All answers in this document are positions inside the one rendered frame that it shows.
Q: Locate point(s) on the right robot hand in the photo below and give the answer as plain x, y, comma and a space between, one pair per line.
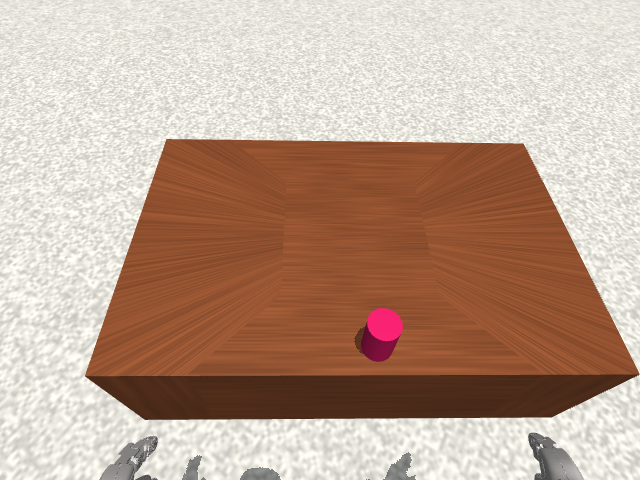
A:
555, 463

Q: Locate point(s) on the left robot hand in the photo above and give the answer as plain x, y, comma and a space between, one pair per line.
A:
130, 459

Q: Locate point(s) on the can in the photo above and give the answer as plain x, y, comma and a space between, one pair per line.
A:
382, 331

